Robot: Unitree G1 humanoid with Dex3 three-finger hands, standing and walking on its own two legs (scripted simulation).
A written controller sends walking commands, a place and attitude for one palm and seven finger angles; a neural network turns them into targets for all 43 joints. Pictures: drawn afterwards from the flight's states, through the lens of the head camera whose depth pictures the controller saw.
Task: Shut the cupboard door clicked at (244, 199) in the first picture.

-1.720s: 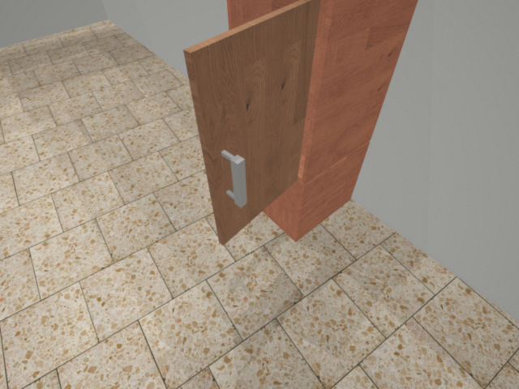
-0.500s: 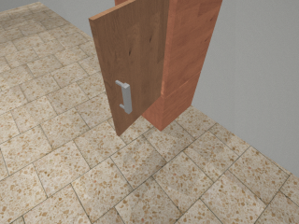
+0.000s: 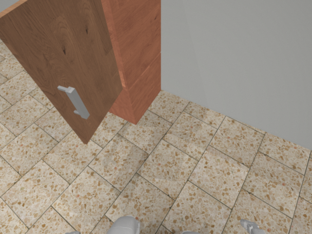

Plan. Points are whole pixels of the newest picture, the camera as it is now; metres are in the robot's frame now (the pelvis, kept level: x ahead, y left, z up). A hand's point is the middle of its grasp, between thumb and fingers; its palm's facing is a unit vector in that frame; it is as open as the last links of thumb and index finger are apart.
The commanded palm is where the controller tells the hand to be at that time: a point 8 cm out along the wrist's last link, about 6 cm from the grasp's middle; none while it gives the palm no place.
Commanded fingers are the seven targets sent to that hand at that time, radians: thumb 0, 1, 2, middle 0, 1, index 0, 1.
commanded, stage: walk around to get in front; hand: left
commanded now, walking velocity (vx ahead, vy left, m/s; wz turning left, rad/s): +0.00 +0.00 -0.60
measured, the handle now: (74, 102) +0.50 +0.34 -0.06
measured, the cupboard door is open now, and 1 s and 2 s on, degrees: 98 98 98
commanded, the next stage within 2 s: none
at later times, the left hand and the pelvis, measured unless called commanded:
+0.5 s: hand (112, 211) +0.18 +0.15 -0.16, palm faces -0.31 -0.91 -0.27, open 7.4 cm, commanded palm none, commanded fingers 0.00 0.90 0.90 -0.20 -0.30 -0.20 -0.30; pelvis +0.01 -0.02 -0.01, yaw -18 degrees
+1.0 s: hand (135, 197) +0.23 +0.09 -0.17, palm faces -0.53 -0.83 -0.19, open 7.4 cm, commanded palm none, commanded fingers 0.00 0.90 0.90 -0.20 -0.30 -0.20 -0.30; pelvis +0.04 -0.03 +0.01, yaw -35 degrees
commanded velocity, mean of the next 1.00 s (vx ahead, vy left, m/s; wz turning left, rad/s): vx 0.00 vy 0.00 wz -0.60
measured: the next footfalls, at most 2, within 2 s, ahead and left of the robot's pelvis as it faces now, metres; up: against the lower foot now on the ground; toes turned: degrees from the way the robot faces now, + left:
left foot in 0.14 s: +0.06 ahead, +0.14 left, +0.00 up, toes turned -5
right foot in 0.48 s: +0.02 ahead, -0.15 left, +0.00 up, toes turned -21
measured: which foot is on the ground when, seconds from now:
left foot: up 0.00-0.12, down 0.14-0.48, up 0.50-0.84, down 0.86-1.00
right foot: down 0.00-0.14, up 0.16-0.46, down 0.48-0.86, up 0.88-1.00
